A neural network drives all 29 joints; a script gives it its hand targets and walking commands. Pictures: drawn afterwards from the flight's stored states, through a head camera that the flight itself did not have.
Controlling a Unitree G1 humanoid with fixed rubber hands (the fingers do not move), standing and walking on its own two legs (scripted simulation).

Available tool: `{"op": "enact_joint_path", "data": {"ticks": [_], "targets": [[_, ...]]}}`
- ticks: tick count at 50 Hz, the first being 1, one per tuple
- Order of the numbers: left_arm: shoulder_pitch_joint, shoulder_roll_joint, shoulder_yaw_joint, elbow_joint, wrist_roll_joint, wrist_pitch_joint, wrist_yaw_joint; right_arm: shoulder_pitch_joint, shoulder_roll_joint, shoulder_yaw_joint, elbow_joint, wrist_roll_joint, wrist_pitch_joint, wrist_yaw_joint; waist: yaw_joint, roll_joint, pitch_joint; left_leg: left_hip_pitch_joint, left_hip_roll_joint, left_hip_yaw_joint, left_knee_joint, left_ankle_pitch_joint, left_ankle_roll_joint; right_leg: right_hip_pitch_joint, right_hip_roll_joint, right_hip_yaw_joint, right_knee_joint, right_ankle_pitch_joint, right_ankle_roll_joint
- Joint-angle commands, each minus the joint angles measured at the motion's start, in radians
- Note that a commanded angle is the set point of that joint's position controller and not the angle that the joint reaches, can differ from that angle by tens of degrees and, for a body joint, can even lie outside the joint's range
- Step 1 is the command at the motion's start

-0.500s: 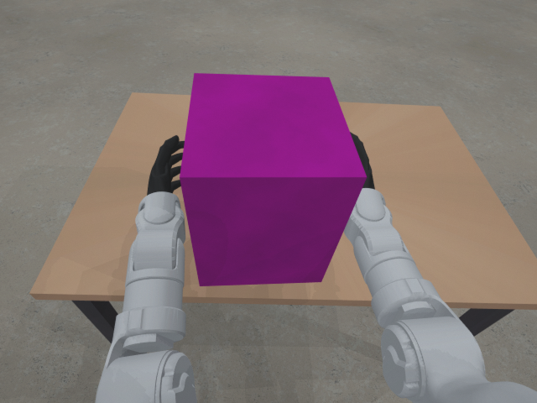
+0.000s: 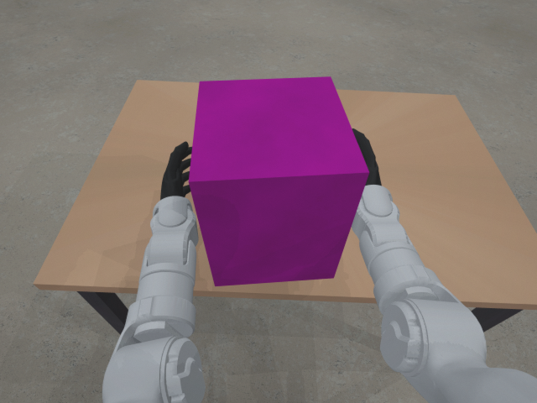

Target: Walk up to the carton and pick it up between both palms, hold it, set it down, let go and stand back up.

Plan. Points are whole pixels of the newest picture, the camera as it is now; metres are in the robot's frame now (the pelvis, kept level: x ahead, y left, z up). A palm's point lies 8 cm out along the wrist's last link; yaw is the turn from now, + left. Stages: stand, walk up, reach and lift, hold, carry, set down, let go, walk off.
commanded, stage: set down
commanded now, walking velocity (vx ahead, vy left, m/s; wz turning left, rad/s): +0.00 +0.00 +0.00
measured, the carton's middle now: (270, 185) +0.41 +0.03 +0.08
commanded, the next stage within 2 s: none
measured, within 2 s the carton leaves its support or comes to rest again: neither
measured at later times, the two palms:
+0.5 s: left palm (185, 202) +0.40 +0.17 +0.05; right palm (357, 180) +0.45 -0.12 +0.06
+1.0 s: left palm (193, 209) +0.41 +0.16 +0.01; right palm (352, 185) +0.47 -0.12 +0.02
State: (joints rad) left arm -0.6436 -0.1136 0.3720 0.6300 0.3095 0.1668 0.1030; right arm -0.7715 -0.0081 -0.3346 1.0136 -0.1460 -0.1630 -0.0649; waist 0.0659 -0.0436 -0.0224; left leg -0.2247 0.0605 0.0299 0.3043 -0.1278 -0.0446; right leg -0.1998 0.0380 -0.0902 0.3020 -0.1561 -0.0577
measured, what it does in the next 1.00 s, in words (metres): stands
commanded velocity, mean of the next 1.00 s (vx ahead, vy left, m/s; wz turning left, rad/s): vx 0.00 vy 0.00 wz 0.00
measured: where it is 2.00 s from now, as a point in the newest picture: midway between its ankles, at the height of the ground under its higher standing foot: outside the picture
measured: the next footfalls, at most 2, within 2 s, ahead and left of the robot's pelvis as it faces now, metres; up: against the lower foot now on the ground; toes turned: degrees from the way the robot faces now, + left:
none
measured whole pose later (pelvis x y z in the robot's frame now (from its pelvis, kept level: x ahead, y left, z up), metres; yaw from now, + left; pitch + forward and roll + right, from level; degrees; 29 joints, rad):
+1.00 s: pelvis +0.01 +0.00 -0.01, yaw -2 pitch +24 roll +0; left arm -0.74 -0.16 0.48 0.87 0.23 -0.10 0.19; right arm -0.96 -0.13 -0.41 1.29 -0.27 -0.33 0.01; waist 0.15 0.00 -0.20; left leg -0.66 0.08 0.06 0.37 -0.12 -0.05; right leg -0.65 0.05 -0.06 0.38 -0.14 -0.06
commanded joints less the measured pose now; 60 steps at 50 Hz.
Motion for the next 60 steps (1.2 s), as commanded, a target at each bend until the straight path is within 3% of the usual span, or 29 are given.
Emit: {"op": "enact_joint_path", "data": {"ticks": [1, 9, 12, 16, 22, 30, 33, 38, 42, 46, 51, 54, 60], "targets": [[-0.767, -0.500, -0.318, -0.164, -0.026, -0.108, -0.088, -0.736, 0.487, 0.257, -0.186, -0.056, -0.089, 0.151, 0.016, 0.016, -0.690, 0.107, -0.047, 0.065, 0.004, 0.242, 0.038, 0.329, -0.055, 0.025, 0.047, 0.483, 0.100], [-0.797, -0.528, -0.321, -0.159, -0.026, -0.171, -0.057, -0.745, 0.500, 0.232, -0.159, -0.097, -0.129, 0.169, 0.026, 0.028, -0.851, 0.116, -0.039, 0.072, 0.041, 0.355, 0.018, 0.313, -0.037, 0.014, 0.085, 0.600, 0.092], [-0.796, -0.515, -0.292, -0.132, -0.022, -0.181, -0.052, -0.745, 0.493, 0.214, -0.122, -0.108, -0.125, 0.173, 0.040, 0.007, -0.835, 0.072, -0.036, 0.076, 0.027, 0.300, 0.028, 0.303, -0.040, 0.023, 0.080, 0.558, 0.094], [-0.802, -0.515, -0.277, -0.110, -0.028, -0.207, -0.045, -0.767, 0.490, 0.209, -0.108, -0.123, -0.144, 0.181, 0.054, -0.011, -0.879, 0.033, -0.035, 0.082, 0.038, 0.319, 0.031, 0.298, -0.037, 0.022, 0.104, 0.602, 0.099], [-0.829, -0.523, -0.273, -0.076, -0.031, -0.240, -0.033, -0.762, 0.477, 0.167, -0.025, -0.151, -0.158, 0.190, 0.046, -0.009, -0.910, 0.010, -0.029, 0.085, 0.056, 0.335, 0.022, 0.272, -0.036, 0.023, 0.116, 0.631, 0.096], [-0.811, -0.532, -0.255, -0.019, -0.028, -0.276, -0.024, -0.770, 0.458, 0.160, 0.050, -0.156, -0.189, 0.199, 0.065, -0.003, -0.971, -0.049, -0.028, 0.087, 0.067, 0.373, 0.017, 0.266, -0.038, 0.024, 0.144, 0.729, 0.099], [-0.815, -0.529, -0.252, -0.016, -0.037, -0.294, -0.019, -0.782, 0.460, 0.172, 0.064, -0.159, -0.203, 0.202, 0.073, -0.026, -1.023, -0.085, -0.029, 0.089, 0.076, 0.376, 0.024, 0.271, -0.039, 0.025, 0.163, 0.775, 0.104], [-0.823, -0.555, -0.268, -0.003, -0.042, -0.314, -0.009, -0.785, 0.446, 0.153, 0.107, -0.162, -0.218, 0.208, 0.069, -0.001, -1.079, -0.078, -0.026, 0.085, 0.102, 0.438, 0.011, 0.213, -0.027, 0.015, 0.171, 0.787, 0.094], [-0.843, -0.544, -0.249, 0.009, -0.054, -0.337, -0.010, -0.809, 0.447, 0.147, 0.131, -0.181, -0.223, 0.211, 0.070, -0.056, -1.119, -0.178, -0.032, 0.088, 0.098, 0.377, 0.024, 0.265, -0.034, 0.025, 0.202, 0.836, 0.114], [-0.801, -0.536, -0.232, 0.089, -0.051, -0.343, -0.015, -0.829, 0.418, 0.132, 0.158, -0.196, -0.233, 0.222, 0.080, -0.087, -1.092, -0.193, -0.028, 0.092, 0.101, 0.359, 0.029, 0.228, -0.025, 0.021, 0.200, 0.811, 0.109], [-0.819, -0.531, -0.200, 0.125, -0.038, -0.344, -0.015, -0.831, 0.406, 0.102, 0.216, -0.208, -0.224, 0.230, 0.082, -0.088, -1.085, -0.246, -0.032, 0.098, 0.086, 0.308, 0.036, 0.234, -0.034, 0.034, 0.205, 0.800, 0.112], [-0.831, -0.510, -0.168, 0.142, -0.039, -0.355, -0.024, -0.841, 0.403, 0.079, 0.234, -0.236, -0.223, 0.232, 0.081, -0.149, -1.096, -0.323, -0.039, 0.107, 0.072, 0.247, 0.050, 0.293, -0.043, 0.044, 0.218, 0.815, 0.132], [-0.822, -0.492, -0.118, 0.185, -0.018, -0.354, -0.027, -0.860, 0.386, 0.041, 0.253, -0.261, -0.224, 0.242, 0.094, -0.161, -1.074, -0.333, -0.036, 0.115, 0.065, 0.225, 0.061, 0.262, -0.045, 0.046, 0.208, 0.761, 0.128]]}}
